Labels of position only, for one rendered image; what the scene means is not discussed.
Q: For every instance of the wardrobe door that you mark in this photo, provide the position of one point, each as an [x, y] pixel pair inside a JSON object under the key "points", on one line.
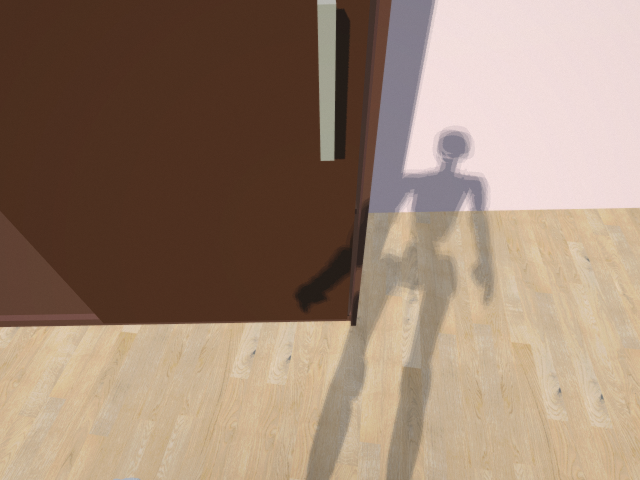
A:
{"points": [[28, 284], [163, 156]]}

